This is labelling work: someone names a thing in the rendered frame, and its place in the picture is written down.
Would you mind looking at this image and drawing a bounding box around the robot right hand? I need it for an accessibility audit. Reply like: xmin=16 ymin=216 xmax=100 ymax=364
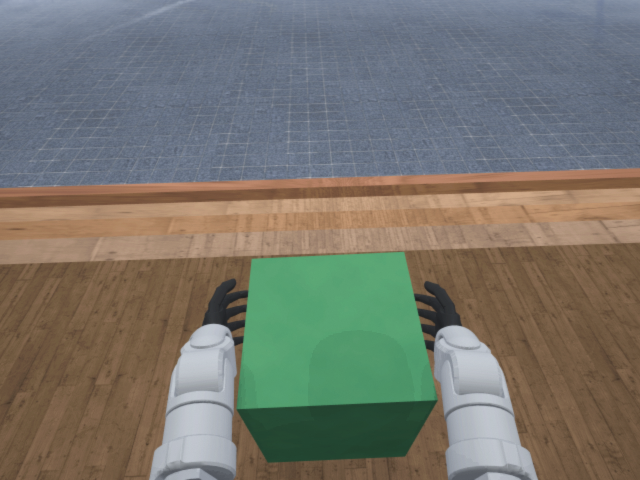
xmin=414 ymin=281 xmax=463 ymax=352

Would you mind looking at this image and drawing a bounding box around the robot left hand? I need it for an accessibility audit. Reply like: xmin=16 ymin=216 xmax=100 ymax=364
xmin=202 ymin=279 xmax=248 ymax=346

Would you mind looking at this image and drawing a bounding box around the robot left forearm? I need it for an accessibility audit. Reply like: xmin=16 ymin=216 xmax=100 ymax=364
xmin=149 ymin=324 xmax=237 ymax=480

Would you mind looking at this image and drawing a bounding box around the carton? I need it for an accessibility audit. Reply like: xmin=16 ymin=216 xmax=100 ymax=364
xmin=236 ymin=252 xmax=438 ymax=463

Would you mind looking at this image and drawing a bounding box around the robot right forearm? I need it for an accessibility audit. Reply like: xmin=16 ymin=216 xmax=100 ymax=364
xmin=434 ymin=325 xmax=538 ymax=480

